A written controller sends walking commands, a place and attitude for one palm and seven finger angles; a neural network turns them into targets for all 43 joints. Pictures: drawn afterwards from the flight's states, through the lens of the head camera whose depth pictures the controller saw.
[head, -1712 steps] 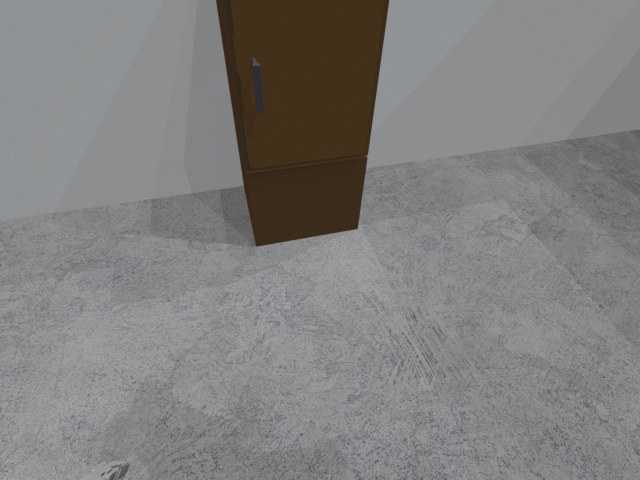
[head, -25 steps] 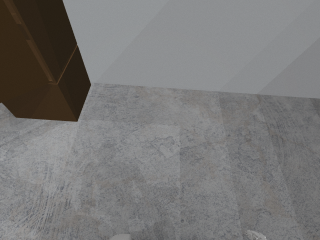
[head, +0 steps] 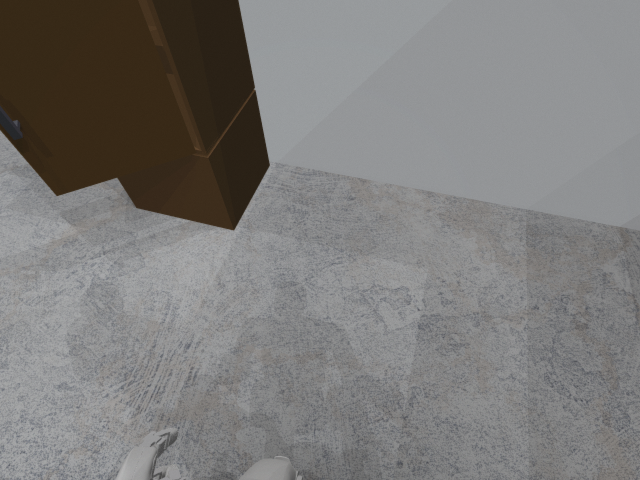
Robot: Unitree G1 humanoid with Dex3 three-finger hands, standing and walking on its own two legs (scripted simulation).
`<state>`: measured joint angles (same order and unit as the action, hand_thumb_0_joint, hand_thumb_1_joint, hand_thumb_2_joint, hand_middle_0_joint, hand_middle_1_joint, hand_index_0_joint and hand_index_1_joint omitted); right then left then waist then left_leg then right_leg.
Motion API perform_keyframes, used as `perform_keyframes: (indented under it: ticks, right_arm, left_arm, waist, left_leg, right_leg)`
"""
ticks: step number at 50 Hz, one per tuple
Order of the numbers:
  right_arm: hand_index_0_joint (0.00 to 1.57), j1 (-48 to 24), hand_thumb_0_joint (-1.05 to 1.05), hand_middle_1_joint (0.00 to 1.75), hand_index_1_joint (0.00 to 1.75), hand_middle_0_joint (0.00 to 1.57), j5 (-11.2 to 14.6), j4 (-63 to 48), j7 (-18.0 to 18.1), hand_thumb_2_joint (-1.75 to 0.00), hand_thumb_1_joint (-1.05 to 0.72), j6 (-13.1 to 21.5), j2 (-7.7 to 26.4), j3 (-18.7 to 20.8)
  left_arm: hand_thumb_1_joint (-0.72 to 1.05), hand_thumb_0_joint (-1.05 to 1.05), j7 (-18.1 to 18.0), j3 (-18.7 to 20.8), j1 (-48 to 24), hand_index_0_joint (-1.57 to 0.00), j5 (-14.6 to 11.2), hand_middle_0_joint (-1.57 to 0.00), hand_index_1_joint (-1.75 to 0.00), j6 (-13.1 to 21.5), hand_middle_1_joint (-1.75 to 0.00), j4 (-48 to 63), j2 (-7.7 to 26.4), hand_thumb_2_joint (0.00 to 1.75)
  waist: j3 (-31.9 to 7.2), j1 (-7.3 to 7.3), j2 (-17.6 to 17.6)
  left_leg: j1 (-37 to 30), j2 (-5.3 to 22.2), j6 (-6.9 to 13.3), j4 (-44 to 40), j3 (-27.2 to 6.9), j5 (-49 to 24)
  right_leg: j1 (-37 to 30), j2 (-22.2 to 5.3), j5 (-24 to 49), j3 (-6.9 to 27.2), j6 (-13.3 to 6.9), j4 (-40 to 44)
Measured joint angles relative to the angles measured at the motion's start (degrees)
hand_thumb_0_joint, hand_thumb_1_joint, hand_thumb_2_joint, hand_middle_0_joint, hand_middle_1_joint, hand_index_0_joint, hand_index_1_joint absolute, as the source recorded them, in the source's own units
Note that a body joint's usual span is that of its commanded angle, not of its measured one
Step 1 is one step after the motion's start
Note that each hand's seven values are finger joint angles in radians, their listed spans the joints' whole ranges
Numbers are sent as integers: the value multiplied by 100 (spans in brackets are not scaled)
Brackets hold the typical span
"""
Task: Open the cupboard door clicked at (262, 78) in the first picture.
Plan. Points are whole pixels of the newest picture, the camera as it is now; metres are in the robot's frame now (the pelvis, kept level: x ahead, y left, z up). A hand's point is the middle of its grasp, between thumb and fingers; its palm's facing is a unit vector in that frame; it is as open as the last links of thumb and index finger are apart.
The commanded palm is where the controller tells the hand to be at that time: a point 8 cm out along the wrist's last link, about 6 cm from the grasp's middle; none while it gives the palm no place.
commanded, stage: turn to face it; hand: left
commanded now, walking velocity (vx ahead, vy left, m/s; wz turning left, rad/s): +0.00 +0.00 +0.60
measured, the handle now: out of the picture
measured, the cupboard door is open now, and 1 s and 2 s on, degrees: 41 41 41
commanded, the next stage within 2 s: take the last steps up to it in 0.64 s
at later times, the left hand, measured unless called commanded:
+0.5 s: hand out of the picture +0.00 +0.25 -0.17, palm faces +0.34 -0.91 -0.25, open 7.4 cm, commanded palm none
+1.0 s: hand out of the picture -0.04 +0.15 -0.14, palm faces +0.50 -0.84 -0.22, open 7.3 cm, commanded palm none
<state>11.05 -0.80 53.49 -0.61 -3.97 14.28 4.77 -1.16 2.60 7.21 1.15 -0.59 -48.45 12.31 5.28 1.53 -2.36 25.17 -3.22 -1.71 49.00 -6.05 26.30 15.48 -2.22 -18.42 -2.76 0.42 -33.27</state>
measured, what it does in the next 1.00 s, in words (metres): steps on the spot, turning left: left foot, then right foot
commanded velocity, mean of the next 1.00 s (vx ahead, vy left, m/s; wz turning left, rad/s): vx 0.08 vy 0.04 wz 0.32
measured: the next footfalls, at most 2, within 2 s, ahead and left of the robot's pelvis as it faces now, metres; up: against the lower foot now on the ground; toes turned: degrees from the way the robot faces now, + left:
left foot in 0.32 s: +0.03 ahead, +0.14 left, +0.00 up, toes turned +18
right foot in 0.72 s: +0.09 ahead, -0.11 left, +0.00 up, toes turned +16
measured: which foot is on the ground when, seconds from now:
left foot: up 0.00-0.30, down 0.32-0.72, up 0.74-1.00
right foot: down 0.00-0.32, up 0.34-0.70, down 0.72-1.00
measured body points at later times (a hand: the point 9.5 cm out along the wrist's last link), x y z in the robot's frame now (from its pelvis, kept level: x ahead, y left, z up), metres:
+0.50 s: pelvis +0.01 +0.02 +0.00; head +0.04 +0.06 +0.45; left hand -0.02 +0.29 -0.15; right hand +0.19 -0.19 -0.12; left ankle -0.01 +0.12 -0.73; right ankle +0.02 -0.13 -0.66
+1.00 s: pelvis +0.03 -0.01 +0.02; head +0.06 -0.01 +0.47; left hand -0.07 +0.20 -0.13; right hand +0.18 -0.22 -0.14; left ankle -0.04 +0.12 -0.66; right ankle +0.05 -0.12 -0.73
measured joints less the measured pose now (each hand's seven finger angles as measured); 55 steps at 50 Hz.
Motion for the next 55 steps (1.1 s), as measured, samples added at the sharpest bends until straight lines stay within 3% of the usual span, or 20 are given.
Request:
perform_keyframes:
  ticks: [3,6,13,16,19,21,24,29,33,35,36,39,42,44,48,55]
  right_arm:
    - [21,-23,1,30,29,20,-18,51,-51,-90,-91,-64,95,59]
    - [20,-57,1,30,29,20,-8,53,-103,-90,-91,-96,87,62]
    - [20,-299,1,30,29,19,16,14,-130,-90,-91,-43,10,-29]
    - [20,-393,1,30,29,19,6,-104,-133,-90,-91,84,23,-83]
    - [20,-483,0,30,29,20,-25,-168,-64,-90,-91,231,-99,-129]
    - [20,-468,0,30,29,20,-48,-196,7,-90,-91,275,-172,-193]
    - [21,-434,0,30,29,20,-56,-175,91,-90,-91,283,-229,-259]
    - [21,-333,0,30,29,20,-62,-70,88,-90,-91,251,-303,-316]
    - [21,-234,0,30,30,20,-73,12,63,-90,-91,191,-331,-307]
    - [21,-164,0,30,30,20,-50,58,51,-90,-91,161,-331,-289]
    - [21,-123,0,30,30,20,-24,76,43,-90,-91,145,-319,-270]
    - [21,-87,0,30,30,20,-1,188,27,-90,-91,31,-197,-165]
    - [21,-16,1,30,29,20,-32,315,-18,-90,-91,-2,-125,-96]
    - [20,55,1,30,29,20,-43,379,-60,-90,-91,15,-105,-64]
    - [20,166,1,30,29,20,-59,483,-119,-90,-91,34,-95,-31]
    - [20,-6,1,30,29,19,-47,503,-181,-90,-91,109,-147,-65]
  left_arm:
    - [91,1,-18,-57,171,-20,-6,-20,-30,-14,-30,-44,-138,90]
    - [91,1,-18,-70,322,-21,2,-20,-30,-23,-30,-111,-179,90]
    - [90,1,19,-20,581,-21,45,-20,-30,20,-30,-232,-90,90]
    - [90,1,43,45,770,-21,5,-20,-30,-9,-30,-313,22,90]
    - [91,1,15,119,703,-21,-34,-20,-30,-219,-30,-473,237,90]
    - [91,1,-16,164,613,-20,-25,-20,-30,-300,-30,-547,312,90]
    - [91,1,9,178,470,-20,-21,-20,-30,-312,-30,-555,323,90]
    - [91,1,47,137,366,-20,-20,-20,-30,-257,-30,-462,234,90]
    - [91,1,58,88,339,-20,-28,-20,-30,-207,-30,-426,119,90]
    - [91,1,61,64,375,-20,-34,-20,-30,-131,-30,-407,73,90]
    - [91,1,52,54,414,-20,-21,-20,-30,-73,-30,-402,47,90]
    - [91,1,33,-29,481,-20,21,-20,-30,-2,-30,-470,-166,90]
    - [91,1,35,-50,656,-20,11,-20,-30,51,-30,-520,-315,90]
    - [91,1,51,-47,786,-20,7,-20,-30,108,-30,-583,-370,90]
    - [91,1,53,-5,1027,-21,27,-20,-30,228,-30,-751,-396,90]
    - [91,1,96,76,1426,-21,81,-20,-30,304,-30,-1123,-306,90]
  waist:
    - [16,36,12]
    - [14,59,153]
    - [95,-158,474]
    - [28,-216,504]
    - [36,-241,676]
    - [28,-272,683]
    - [20,-293,578]
    - [-49,-291,392]
    - [-100,-219,253]
    - [-144,-206,227]
    - [-185,-216,220]
    - [-142,-183,25]
    - [-157,-192,47]
    - [-200,-192,106]
    - [-275,-246,236]
    - [-261,-492,430]
  left_leg:
    - [392,111,-101,1415,408,-31]
    - [403,299,-199,1540,667,-206]
    - [-331,453,-175,-371,1018,-144]
    - [-849,423,13,-1537,1111,-980]
    - [-687,293,347,-1282,1026,-855]
    - [-728,292,366,-1372,938,-867]
    - [-856,298,335,-1702,796,-1082]
    - [-996,315,290,-2050,638,-1309]
    - [-939,321,190,-1987,523,-1308]
    - [-831,293,111,-1804,476,-1231]
    - [-723,271,79,-1625,465,-1149]
    - [-288,200,86,-294,372,-78]
    - [66,194,33,989,511,-202]
    - [164,269,-18,1312,592,-482]
    - [126,457,-105,1019,710,-763]
    - [-148,613,-81,-447,952,-711]
  right_leg:
    - [-253,-164,44,-217,-55,234]
    - [-443,-321,107,-433,-42,457]
    - [-510,-634,-105,-908,78,253]
    - [-321,-745,-414,-1068,207,-309]
    - [302,-643,-1269,-475,310,-1789]
    - [647,-485,-1300,-220,329,-2468]
    - [971,-350,-946,6,335,-2833]
    - [959,-253,-660,118,332,-2228]
    - [530,-119,-547,63,288,-1187]
    - [148,-53,-104,8,259,-383]
    - [-4,-45,-49,4,155,-39]
    - [-65,-22,-46,-156,-120,-69]
    - [-309,-96,138,-253,-150,315]
    - [-468,-142,256,-324,-140,603]
    - [-744,-248,391,-499,-100,1049]
    - [-1053,-522,288,-747,128,1251]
